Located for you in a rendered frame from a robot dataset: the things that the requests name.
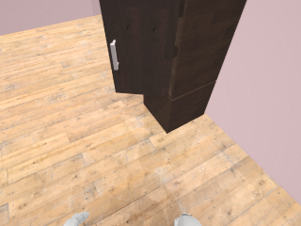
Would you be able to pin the left robot hand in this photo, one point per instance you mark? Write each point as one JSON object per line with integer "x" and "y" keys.
{"x": 77, "y": 219}

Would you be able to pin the cupboard door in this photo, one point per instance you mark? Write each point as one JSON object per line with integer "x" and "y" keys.
{"x": 145, "y": 34}

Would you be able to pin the robot right thigh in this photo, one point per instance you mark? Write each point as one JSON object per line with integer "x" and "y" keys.
{"x": 186, "y": 221}

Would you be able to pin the handle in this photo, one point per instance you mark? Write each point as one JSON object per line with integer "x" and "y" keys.
{"x": 114, "y": 55}

